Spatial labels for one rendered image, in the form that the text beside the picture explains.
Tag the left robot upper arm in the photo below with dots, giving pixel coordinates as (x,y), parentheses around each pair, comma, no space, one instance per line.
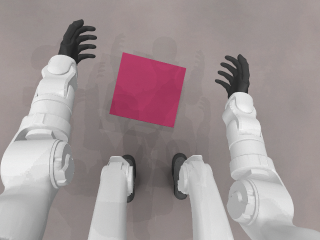
(33,171)

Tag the right robot forearm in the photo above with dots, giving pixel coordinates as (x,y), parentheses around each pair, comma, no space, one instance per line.
(245,141)

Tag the right robot upper arm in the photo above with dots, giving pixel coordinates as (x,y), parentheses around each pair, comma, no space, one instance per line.
(265,211)

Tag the left robot hand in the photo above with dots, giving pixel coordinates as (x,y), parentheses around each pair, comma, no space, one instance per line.
(70,45)

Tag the robot right thigh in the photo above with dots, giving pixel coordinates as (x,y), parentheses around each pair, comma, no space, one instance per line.
(209,218)

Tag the right robot hand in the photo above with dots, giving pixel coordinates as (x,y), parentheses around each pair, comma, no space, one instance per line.
(239,82)

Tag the left robot forearm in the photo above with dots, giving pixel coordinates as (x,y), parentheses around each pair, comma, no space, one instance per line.
(52,105)

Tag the left robot shin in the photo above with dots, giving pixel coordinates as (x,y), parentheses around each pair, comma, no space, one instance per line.
(113,159)

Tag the carton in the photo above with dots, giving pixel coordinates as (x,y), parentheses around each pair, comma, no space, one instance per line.
(147,90)

